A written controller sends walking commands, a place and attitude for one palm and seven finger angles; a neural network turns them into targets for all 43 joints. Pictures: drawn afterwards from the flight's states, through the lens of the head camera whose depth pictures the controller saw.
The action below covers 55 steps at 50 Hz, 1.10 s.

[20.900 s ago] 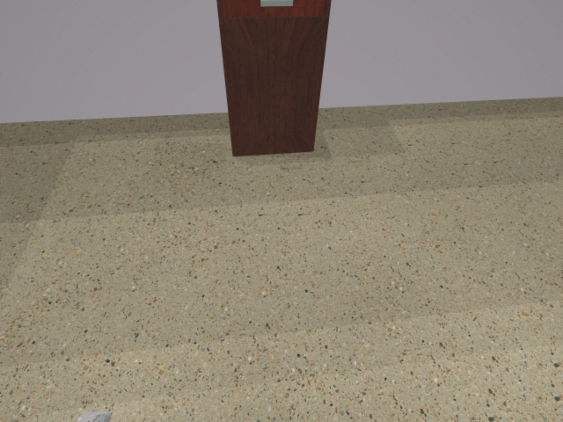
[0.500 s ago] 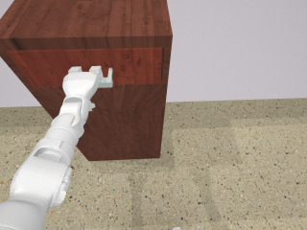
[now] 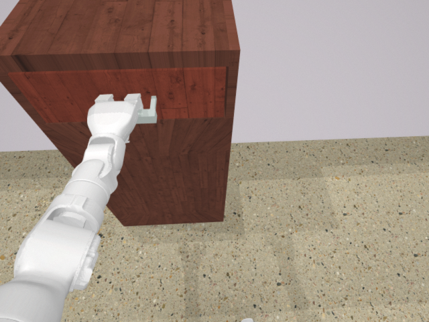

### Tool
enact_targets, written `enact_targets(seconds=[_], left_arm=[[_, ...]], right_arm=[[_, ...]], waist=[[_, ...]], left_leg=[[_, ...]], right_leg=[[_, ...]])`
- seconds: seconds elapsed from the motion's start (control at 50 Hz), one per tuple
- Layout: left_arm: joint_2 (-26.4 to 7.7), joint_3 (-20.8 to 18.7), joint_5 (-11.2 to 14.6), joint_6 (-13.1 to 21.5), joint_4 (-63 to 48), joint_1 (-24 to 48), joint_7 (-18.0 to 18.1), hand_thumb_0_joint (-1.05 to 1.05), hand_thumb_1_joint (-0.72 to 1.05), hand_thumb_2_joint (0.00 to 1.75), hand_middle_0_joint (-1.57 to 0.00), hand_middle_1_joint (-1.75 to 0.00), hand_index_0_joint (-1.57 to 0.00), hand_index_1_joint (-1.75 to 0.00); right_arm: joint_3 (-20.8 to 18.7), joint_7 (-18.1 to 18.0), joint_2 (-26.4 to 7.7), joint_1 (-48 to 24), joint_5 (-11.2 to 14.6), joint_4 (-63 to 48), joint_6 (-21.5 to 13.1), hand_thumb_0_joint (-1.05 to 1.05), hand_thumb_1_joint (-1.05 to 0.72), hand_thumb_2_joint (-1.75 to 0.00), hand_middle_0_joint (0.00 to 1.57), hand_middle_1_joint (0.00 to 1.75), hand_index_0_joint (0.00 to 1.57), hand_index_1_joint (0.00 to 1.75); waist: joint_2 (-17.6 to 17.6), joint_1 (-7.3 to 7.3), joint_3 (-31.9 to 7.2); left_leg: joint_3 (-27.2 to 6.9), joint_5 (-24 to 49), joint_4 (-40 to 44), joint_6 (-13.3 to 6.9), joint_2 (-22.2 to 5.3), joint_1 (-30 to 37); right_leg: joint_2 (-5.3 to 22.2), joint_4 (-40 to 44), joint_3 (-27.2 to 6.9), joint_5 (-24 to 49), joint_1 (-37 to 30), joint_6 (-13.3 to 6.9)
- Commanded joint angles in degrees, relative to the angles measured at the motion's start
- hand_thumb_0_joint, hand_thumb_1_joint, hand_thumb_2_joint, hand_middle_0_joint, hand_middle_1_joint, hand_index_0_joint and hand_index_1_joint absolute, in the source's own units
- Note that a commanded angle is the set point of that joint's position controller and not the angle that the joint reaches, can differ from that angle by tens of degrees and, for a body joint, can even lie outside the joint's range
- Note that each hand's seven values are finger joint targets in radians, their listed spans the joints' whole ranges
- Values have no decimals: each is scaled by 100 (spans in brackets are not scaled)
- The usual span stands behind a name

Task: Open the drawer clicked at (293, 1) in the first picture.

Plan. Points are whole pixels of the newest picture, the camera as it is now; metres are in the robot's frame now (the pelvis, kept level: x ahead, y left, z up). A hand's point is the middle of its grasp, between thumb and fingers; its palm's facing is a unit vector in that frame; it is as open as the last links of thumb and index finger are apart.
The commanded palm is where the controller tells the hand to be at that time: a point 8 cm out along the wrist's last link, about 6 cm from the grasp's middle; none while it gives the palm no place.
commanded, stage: pull the drawer open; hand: left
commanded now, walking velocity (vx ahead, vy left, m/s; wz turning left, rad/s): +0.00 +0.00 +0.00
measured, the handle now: (126, 109) +0.54 +0.16 +0.06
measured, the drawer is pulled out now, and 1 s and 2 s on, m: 0.00 0.12 0.25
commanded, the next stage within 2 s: none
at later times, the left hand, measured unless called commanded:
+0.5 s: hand (119, 156) +0.43 +0.17 +0.04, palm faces +0.00 -0.05 -1.00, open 5.5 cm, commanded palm +0.39 +0.17 +0.09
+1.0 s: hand (113, 189) +0.36 +0.17 +0.04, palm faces +0.00 -0.06 -1.00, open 5.5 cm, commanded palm +0.32 +0.17 +0.09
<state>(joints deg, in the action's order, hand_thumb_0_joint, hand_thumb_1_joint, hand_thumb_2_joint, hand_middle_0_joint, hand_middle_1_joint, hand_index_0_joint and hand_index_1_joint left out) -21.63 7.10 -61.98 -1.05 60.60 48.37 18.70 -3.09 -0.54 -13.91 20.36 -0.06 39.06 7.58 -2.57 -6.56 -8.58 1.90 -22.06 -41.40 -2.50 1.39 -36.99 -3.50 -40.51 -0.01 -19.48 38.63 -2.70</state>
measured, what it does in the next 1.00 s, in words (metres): stands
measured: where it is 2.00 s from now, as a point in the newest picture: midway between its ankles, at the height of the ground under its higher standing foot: outside the picture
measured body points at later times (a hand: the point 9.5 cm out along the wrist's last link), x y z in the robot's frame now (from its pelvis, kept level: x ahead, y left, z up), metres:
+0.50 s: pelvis +0.02 +0.00 +0.01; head +0.07 -0.02 +0.46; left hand +0.43 +0.17 +0.09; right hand +0.11 -0.26 -0.12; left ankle -0.03 +0.09 -0.71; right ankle -0.01 -0.09 -0.71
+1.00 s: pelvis +0.00 -0.01 +0.01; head +0.03 -0.04 +0.46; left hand +0.35 +0.17 +0.09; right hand +0.16 -0.25 -0.11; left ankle -0.03 +0.09 -0.71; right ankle -0.01 -0.09 -0.71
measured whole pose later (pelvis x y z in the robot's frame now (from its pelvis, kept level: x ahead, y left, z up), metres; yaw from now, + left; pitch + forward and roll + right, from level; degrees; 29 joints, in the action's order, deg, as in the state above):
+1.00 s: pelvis +0.00 -0.01 +0.01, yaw +1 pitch +9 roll +1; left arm -18.0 12.2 -60.5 -3.5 26.3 16.6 15.9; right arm -1.9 -0.7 -12.9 9.9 0.8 35.7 9.3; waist -2.7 0.9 -7.0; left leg 1.6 -21.2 -36.7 -1.6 1.9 -24.6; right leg -3.1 -38.3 0.0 -20.1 27.3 -3.5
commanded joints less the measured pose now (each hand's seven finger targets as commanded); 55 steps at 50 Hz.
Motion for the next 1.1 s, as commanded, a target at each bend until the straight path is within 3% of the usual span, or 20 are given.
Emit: enact_targets(seconds=[0.0, 0.08, 0.14, 0.18, 0.24, 0.3, 0.34, 0.4, 0.44, 0.52, 0.56, 0.66, 0.7, 0.74, 0.78, 0.94, 0.98, 1.0, 1.08], left_arm=[[-889, -238, 108, 87, -1114, 1895, 120, 0, 90, 90, -40, -135, -40, -135], [-893, -241, 120, 79, -1301, 1603, 87, 0, 90, 90, -40, -135, -40, -135], [-879, -273, 95, 62, -1531, 1185, 83, 0, 90, 90, -40, -135, -40, -135], [-672, -159, 137, 38, -1681, 1012, 63, 0, 90, 90, -40, -135, -40, -135], [-785, -257, 133, -6, -1933, 734, 71, 0, 90, 90, -40, -135, -40, -135], [-829, -317, 147, -65, -2240, 289, 46, 0, 90, 90, -40, -135, -40, -135], [-645, -168, 166, -106, -2500, 152, 35, 0, 90, 90, -40, -135, -40, -135], [-809, -285, 141, -149, -2861, -73, 32, 0, 90, 90, -40, -135, -40, -135], [-512, -67, 151, -196, -3077, -237, 23, 0, 90, 90, -40, -135, -40, -135], [-502, -85, 163, -248, -3560, -647, 7, 0, 90, 90, -40, -135, -40, -135], [-347, 51, 175, -263, -3806, -741, -9, 0, 90, 90, -40, -135, -40, -135], [-344, 77, 144, -308, -4059, -961, -12, 0, 90, 90, -40, -135, -40, -135], [-396, 46, 130, -307, -4261, -978, -6, 0, 90, 90, -40, -135, -40, -135], [-255, 204, 119, -324, -4267, -886, -4, 0, 90, 90, -40, -135, -40, -135], [-516, -43, 126, -312, -4325, -1089, 1, 0, 90, 90, -40, -135, -40, -135], [-451, -20, 213, -214, -4598, -1581, -70, 0, 90, 90, -40, -135, -40, -135], [-590, -168, 202, -189, -4681, -1774, -69, 0, 90, 90, -40, -135, -40, -135], [-493, -31, 185, -177, -4748, -1689, -66, 0, 90, 90, -40, -135, -40, -135], [-523, -131, 199, -151, -4957, -2026, -45, 0, 90, 90, -40, -135, -40, -135]], right_arm=[[-307, -25, -828, 496, -4, -498, -118, 0, -90, -90, 20, 30, 20, 30], [-293, -28, -839, 342, 15, -554, -70, 0, -90, -90, 20, 30, 20, 30], [-307, -12, -814, 249, 25, -614, -29, 0, -90, -90, 20, 30, 20, 30], [-309, 11, -797, 174, 28, -652, -11, 0, -90, -90, 20, 30, 20, 30], [-310, 17, -797, 73, 34, -692, 24, 0, -90, -90, 20, 30, 20, 30], [-296, 23, -770, -83, 55, -781, 68, 0, -90, -90, 20, 30, 20, 30], [-282, 35, -760, -189, 65, -816, 76, 0, -90, -90, 20, 30, 20, 30], [-266, 22, -749, -362, 88, -873, 102, 0, -90, -90, 20, 30, 20, 30], [-259, 42, -711, -466, 102, -914, 92, 0, -90, -90, 20, 30, 20, 30], [-256, 46, -684, -642, 90, -960, 84, 0, -90, -90, 20, 30, 20, 30], [-237, 57, -665, -753, 100, -1001, 66, 0, -90, -90, 20, 30, 20, 30], [-186, 23, -624, -985, 97, -1021, 42, 0, -90, -90, 20, 30, 20, 30], [-181, 12, -614, -1040, 96, -1032, 32, 0, -90, -90, 20, 30, 20, 30], [-156, 2, -586, -1112, 93, -1018, 16, 0, -90, -90, 20, 30, 20, 30], [-161, -22, -604, -1170, 80, -1016, 3, 0, -90, -90, 20, 30, 20, 30], [-91, -55, -544, -1396, 89, -1106, -74, 0, -90, -90, 20, 30, 20, 30], [-93, -66, -566, -1454, 84, -1133, -94, 0, -90, -90, 20, 30, 20, 30], [-76, -53, -540, -1467, 83, -1121, -99, 0, -90, -90, 20, 30, 20, 30], [-96, -48, -552, -1513, 76, -1132, -160, 0, -90, -90, 20, 30, 20, 30]], waist=[[180, 145, -2375], [202, 195, -2142], [211, 325, -2177], [231, 327, -2161], [360, 400, -2115], [275, 523, -2118], [339, 496, -2001], [291, 562, -2012], [276, 561, -1873], [281, 627, -1999], [282, 627, -1864], [429, 630, -1592], [325, 681, -1711], [294, 636, -1559], [412, 720, -1634], [439, 802, -1368], [431, 859, -1401], [323, 821, -1352], [457, 878, -1411]], left_leg=[[-80, 2812, 212, -23, -24, 1251], [-49, 2795, 295, -25, -34, 1214], [-22, 2921, 321, -24, -38, 1310], [-24, 3097, 326, -22, -40, 1375], [-3, 3111, 369, -35, -38, 1404], [7, 3297, 418, -22, -19, 1427], [-6, 3333, 434, -23, -28, 1524], [-9, 3358, 466, -13, -18, 1589], [-38, 3436, 475, -6, -36, 1703], [-57, 3606, 451, -1, -28, 1887], [-71, 3473, 483, 8, -23, 1891], [-69, 3095, 535, 17, 20, 1821], [-66, 3071, 544, 21, 30, 1890], [-71, 2833, 561, 32, 46, 1874], [-51, 2745, 574, 19, 63, 1857], [-43, 2343, 670, 29, 102, 1688], [-32, 2317, 684, 27, 105, 1682], [-35, 2248, 691, 39, 107, 1686], [-32, 2218, 706, 41, 98, 1667]], right_leg=[[65, 302, -75, 2503, -1585, 29], [79, 364, -82, 2544, -1649, 17], [77, 360, -80, 2631, -1757, 18], [84, 376, -76, 2759, -1818, 15], [90, 397, -95, 2883, -1950, 28], [118, 394, -114, 3084, -2154, 26], [112, 431, -95, 3073, -2096, 34], [125, 429, -129, 3094, -2204, 24], [114, 453, -90, 2993, -2081, 16], [123, 439, -118, 3125, -2197, 21], [130, 469, -107, 3001, -2146, 20], [139, 511, -108, 2837, -2150, 18], [150, 507, -135, 2796, -2208, 2], [152, 533, -117, 2615, -2091, -1], [150, 563, -179, 2650, -2254, -5], [183, 596, -212, 2427, -2304, 8], [182, 623, -270, 2416, -2373, 7], [195, 604, -255, 2326, -2290, 6], [193, 622, -300, 2312, -2377, 12]])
